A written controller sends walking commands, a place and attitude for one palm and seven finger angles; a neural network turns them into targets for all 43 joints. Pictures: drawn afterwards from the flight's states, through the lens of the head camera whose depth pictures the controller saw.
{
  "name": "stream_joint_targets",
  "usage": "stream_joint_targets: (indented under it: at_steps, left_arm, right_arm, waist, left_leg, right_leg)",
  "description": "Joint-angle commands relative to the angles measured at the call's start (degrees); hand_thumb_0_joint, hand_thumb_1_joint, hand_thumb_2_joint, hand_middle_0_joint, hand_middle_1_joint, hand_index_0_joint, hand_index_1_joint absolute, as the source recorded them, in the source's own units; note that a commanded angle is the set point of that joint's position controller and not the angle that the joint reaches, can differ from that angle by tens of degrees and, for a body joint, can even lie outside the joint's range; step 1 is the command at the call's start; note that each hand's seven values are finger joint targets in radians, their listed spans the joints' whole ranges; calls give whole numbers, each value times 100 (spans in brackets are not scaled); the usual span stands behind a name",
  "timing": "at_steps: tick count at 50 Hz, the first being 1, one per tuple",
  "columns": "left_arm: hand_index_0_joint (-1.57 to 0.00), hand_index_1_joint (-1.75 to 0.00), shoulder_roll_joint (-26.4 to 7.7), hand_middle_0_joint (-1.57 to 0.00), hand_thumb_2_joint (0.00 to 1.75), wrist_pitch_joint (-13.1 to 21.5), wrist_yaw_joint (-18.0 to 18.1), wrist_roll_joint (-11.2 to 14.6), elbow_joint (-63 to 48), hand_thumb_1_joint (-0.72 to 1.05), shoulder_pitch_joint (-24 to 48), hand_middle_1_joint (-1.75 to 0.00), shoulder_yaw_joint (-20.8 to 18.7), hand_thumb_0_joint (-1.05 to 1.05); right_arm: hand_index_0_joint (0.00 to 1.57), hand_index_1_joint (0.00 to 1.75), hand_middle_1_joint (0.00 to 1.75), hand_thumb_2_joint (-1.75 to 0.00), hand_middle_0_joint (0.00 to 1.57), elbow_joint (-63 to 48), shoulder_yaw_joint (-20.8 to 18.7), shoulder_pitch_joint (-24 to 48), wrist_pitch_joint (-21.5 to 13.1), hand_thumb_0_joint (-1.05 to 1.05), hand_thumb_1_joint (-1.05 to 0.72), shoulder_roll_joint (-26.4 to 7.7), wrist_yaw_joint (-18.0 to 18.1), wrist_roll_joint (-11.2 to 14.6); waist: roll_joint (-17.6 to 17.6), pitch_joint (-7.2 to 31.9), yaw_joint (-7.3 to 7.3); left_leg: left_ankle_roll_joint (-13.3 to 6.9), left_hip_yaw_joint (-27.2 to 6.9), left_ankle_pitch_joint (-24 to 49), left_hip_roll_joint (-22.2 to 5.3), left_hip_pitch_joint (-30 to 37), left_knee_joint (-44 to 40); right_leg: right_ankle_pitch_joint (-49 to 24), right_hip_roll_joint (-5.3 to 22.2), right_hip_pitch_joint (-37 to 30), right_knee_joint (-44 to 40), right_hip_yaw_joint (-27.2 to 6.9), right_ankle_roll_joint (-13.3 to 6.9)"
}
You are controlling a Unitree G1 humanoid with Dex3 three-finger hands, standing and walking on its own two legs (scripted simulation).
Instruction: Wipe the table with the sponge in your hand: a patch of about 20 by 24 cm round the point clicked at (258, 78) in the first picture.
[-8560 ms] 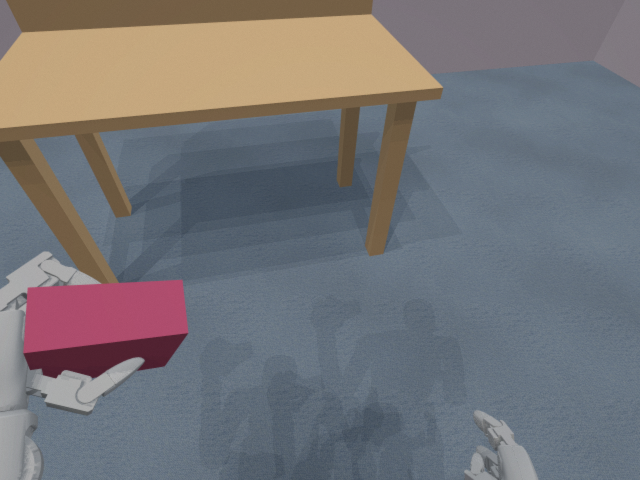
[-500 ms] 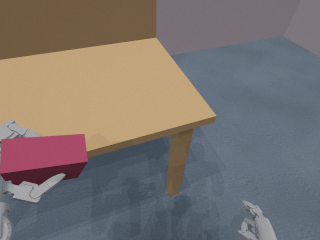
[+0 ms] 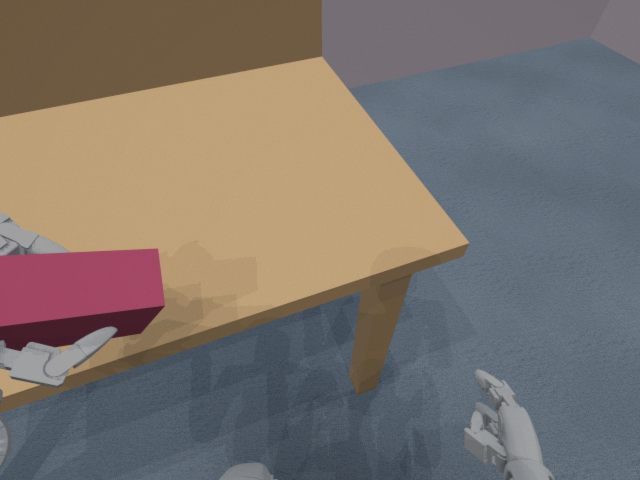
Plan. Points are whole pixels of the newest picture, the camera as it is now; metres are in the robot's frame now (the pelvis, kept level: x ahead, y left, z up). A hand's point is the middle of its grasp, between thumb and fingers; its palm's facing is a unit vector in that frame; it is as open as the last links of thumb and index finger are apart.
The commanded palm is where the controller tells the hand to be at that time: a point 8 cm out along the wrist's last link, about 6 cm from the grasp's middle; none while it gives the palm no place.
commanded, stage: come to a stop and stand still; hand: left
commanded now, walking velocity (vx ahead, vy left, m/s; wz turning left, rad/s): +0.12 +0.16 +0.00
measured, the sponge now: (102, 300) +0.24 +0.22 +0.16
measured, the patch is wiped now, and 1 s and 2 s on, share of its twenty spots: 0.00 0.00 0.00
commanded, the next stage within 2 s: look again from close up in 1.62 s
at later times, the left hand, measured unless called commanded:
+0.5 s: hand (66, 225) +0.29 +0.26 +0.20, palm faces +0.30 -0.84 -0.46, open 9.6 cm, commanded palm +0.23 +0.32 +0.21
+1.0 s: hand (10, 190) +0.31 +0.31 +0.23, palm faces +0.43 -0.80 -0.42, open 9.6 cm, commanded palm +0.22 +0.32 +0.21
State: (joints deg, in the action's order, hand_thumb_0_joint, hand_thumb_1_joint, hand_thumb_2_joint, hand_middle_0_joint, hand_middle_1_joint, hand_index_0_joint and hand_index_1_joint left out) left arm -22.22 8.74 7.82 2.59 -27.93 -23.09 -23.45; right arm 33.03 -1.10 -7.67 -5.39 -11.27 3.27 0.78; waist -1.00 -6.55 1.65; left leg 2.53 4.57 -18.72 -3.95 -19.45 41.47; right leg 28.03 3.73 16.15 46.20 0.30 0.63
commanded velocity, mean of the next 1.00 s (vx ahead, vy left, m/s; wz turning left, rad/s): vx -0.05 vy -0.04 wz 0.00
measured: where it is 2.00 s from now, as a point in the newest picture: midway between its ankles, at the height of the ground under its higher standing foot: outside the picture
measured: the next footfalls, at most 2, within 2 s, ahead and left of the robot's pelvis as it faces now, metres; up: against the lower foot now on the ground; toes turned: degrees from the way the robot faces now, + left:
right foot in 0.42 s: +0.11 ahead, -0.04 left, +0.00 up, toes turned +1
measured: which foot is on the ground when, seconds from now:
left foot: down 0.00-1.00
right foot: down 0.00-0.20, up 0.22-0.40, down 0.42-1.00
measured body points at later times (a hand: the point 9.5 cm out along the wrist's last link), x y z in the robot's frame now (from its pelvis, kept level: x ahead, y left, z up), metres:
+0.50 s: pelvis +0.06 +0.04 +0.03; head +0.10 +0.04 +0.48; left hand +0.27 +0.31 +0.23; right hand +0.25 -0.17 -0.06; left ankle +0.08 +0.15 -0.71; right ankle +0.09 -0.04 -0.71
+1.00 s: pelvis +0.05 +0.05 +0.03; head +0.09 +0.05 +0.48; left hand +0.28 +0.35 +0.25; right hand +0.23 -0.19 -0.05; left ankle +0.08 +0.15 -0.71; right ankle +0.09 -0.04 -0.71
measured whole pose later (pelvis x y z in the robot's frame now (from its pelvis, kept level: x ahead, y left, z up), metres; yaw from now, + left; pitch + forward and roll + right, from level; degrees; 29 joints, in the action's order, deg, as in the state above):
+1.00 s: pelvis +0.05 +0.05 +0.03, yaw -3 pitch +0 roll -1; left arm -26.4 11.0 5.6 4.0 -20.7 -13.9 -26.8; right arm 32.7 -0.1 -10.4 -6.3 -13.4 -0.2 1.6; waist 0.3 -4.5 2.1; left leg -1.3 5.7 -12.5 -2.0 -14.8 27.3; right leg 8.5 -3.1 14.9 23.2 3.9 -2.6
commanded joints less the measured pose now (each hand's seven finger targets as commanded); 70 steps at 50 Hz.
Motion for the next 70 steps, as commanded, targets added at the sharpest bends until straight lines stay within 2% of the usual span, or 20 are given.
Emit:
stream_joint_targets:
  at_steps: [1,2,4,7,8,9,10,11,15,19,22,24,40,41,42,43,47,51,57,70]
  left_arm:
    - [-120,-160,-1134,-120,130,401,142,12,-1582,10,70,-160,-726,0]
    - [-120,-160,-1133,-120,130,353,174,128,-1638,10,-81,-160,-666,0]
    - [-120,-160,-1126,-120,130,535,229,86,-1618,10,-451,-160,-871,0]
    - [-120,-160,-942,-120,130,640,229,103,-1374,10,-439,-160,-864,0]
    - [-120,-160,-778,-120,130,606,193,143,-1304,10,-473,-160,-797,0]
    - [-120,-160,-797,-120,130,565,168,186,-1469,10,-310,-160,-748,0]
    - [-120,-160,-866,-120,130,564,139,179,-1739,10,136,-160,-620,0]
    - [-120,-160,-803,-120,130,434,114,138,-1338,10,226,-160,-529,0]
    - [-120,-160,-786,-120,130,187,165,2,-2028,10,376,-160,-265,0]
    - [-120,-160,-905,-120,130,214,169,70,-2228,10,-247,-160,-451,0]
    - [-120,-160,-1056,-120,130,276,152,118,-1702,10,-534,-160,-760,0]
    - [-120,-160,-737,-120,130,177,151,255,-1485,10,-730,-160,-630,0]
    - [-120,-160,-685,-120,130,-10,286,138,-1434,10,218,-160,-127,0]
    - [-120,-160,-5394,-120,130,583,181,-858,-2458,10,5963,-160,-3395,0]
    - [-120,-160,-3133,-120,130,426,15,-244,128,10,4303,-160,-1896,0]
    - [-120,-160,-1782,-120,130,382,-122,-131,517,10,2842,-160,-979,0]
    - [-120,-160,-384,-120,130,647,-380,236,-108,10,-174,-160,104,0]
    - [-120,-160,-1099,-120,130,648,-284,138,-819,10,24,-160,-375,0]
    - [-120,-160,-1643,-120,130,803,-173,28,-1393,10,897,-160,-958,0]
    - [-120,-160,-839,-120,130,749,-283,-17,-1012,10,333,-160,-300,0]
  right_arm:
    - [20,30,30,-90,20,-946,-147,522,-399,0,-90,-552,-128,20]
    - [20,30,30,-90,20,-987,-246,476,-326,0,-90,-659,-212,104]
    - [20,30,30,-90,20,-805,-108,483,-256,0,-90,-653,-288,62]
    - [20,30,30,-90,20,-695,-101,345,-159,0,-90,-604,-295,24]
    - [20,30,30,-90,20,-689,-131,245,-138,0,-90,-578,-231,17]
    - [20,30,30,-90,20,-768,-246,241,-144,0,-90,-706,-182,36]
    - [20,30,30,-90,20,-856,-303,199,-153,0,-90,-741,-181,43]
    - [20,30,30,-90,20,-817,-293,146,-207,0,-90,-706,-186,28]
    - [20,30,30,-90,20,-799,-109,390,-391,0,-90,-556,-167,-47]
    - [20,30,30,-90,20,-918,2,429,-540,0,-90,-596,-133,-71]
    - [20,30,30,-90,20,-908,26,490,-486,0,-90,-577,-57,-71]
    - [20,30,30,-90,20,-870,-82,283,-424,0,-90,-605,-17,-4]
    - [20,30,30,-90,20,-829,-46,505,-212,0,-90,-715,169,-56]
    - [20,30,30,-90,20,-720,-191,-802,-437,0,-90,-800,144,-148]
    - [20,30,30,-90,20,-208,-144,-128,-372,0,-90,-610,89,129]
    - [20,30,30,-90,20,-521,-234,-84,-374,0,-90,-724,-31,20]
    - [20,30,30,-90,20,-836,-163,-6,-431,0,-90,-697,-407,179]
    - [20,30,30,-90,20,-946,-89,54,-499,0,-90,-773,-306,93]
    - [20,30,30,-90,20,-920,14,153,-662,0,-90,-728,-106,21]
    - [20,30,30,-90,20,-834,-22,-104,-687,0,-90,-709,-244,-29]
  waist:
    - [-947,1089,16]
    - [-1891,865,-14]
    - [-652,861,36]
    - [-402,1096,-138]
    - [88,1411,-239]
    - [955,1675,-229]
    - [1108,1831,-190]
    - [899,1449,-209]
    - [1188,1344,-90]
    - [1450,1266,-63]
    - [787,1421,-71]
    - [96,1589,-108]
    - [498,1156,-71]
    - [-1269,36,-53]
    - [533,681,-71]
    - [901,1085,29]
    - [325,1759,210]
    - [-474,1035,131]
    - [833,1102,23]
    - [528,1275,-11]
  left_leg:
    - [-352,150,172,406,-923,1064]
    - [-204,-68,-539,368,-1866,1836]
    - [-272,-551,-864,31,-2254,1864]
    - [-387,-360,292,36,-356,-847]
    - [-399,-127,1850,341,1045,-1602]
    - [-757,-1147,3934,-528,2476,-1420]
    - [-1143,-1846,4644,-1180,2594,-1676]
    - [-1212,-2134,4362,-1298,2154,-2029]
    - [-856,-1176,4671,-1017,2095,-1917]
    - [-481,-859,3032,-893,864,-2015]
    - [-236,-684,1596,-482,101,-1840]
    - [-151,-569,1505,-204,591,-1412]
    - [-329,-688,1030,-138,837,-2103]
    - [-427,-177,1315,-108,60,-1082]
    - [-415,-567,1153,-285,745,-1177]
    - [-340,-448,967,-134,970,-1506]
    - [-506,-230,844,26,1003,-1717]
    - [-453,-441,196,-28,710,-1959]
    - [-473,-801,-69,-212,622,-2319]
    - [-94,-823,2467,-407,1099,-2122]
  right_leg:
    - [-2252,915,-1453,-2608,-2037,-747]
    - [-3785,1593,-2058,-2617,-2741,-1049]
    - [-5077,1622,-2400,-2023,-1917,-1155]
    - [-4764,1054,-1638,-1079,-656,-607]
    - [-4322,424,-1013,-399,-17,-243]
    - [-2572,-111,395,472,294,85]
    - [-65,-339,844,1243,5,34]
    - [400,-473,1087,1549,-117,41]
    - [-421,-194,644,19,43,-9]
    - [-1568,-381,-810,-1884,274,-58]
    - [-3058,-141,-1686,-2346,-211,-162]
    - [-3541,176,-1299,-2497,-727,-387]
    - [-2381,122,-1008,-3035,-509,-194]
    - [-3167,137,118,-3547,-491,767]
    - [-2014,828,471,-2937,-547,-409]
    - [-2348,398,-164,-2686,-757,-390]
    - [-2307,238,-948,-2672,-599,249]
    - [-966,123,-417,-3114,-496,70]
    - [-1295,-37,-534,-2474,-447,-218]
    - [-2528,-53,-668,-2023,23,-196]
